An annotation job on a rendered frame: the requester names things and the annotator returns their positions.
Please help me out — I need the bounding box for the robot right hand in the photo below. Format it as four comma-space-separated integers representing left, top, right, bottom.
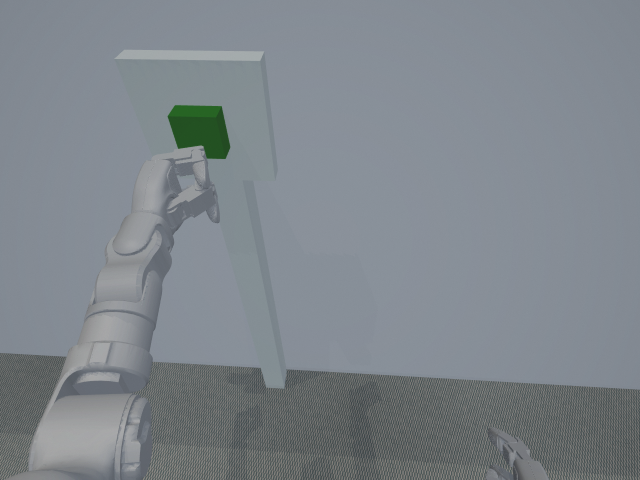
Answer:
485, 427, 549, 480

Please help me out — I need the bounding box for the robot left hand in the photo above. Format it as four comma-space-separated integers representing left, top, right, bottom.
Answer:
131, 145, 220, 235

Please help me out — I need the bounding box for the button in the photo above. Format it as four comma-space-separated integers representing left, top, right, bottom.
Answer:
168, 105, 230, 159

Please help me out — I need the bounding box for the left robot forearm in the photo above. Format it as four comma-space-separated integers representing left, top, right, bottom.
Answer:
28, 212, 174, 471

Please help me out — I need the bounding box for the panel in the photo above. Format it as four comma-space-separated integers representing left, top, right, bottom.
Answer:
114, 50, 287, 389

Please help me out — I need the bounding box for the left robot upper arm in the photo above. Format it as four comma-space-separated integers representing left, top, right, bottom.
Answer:
5, 393, 153, 480

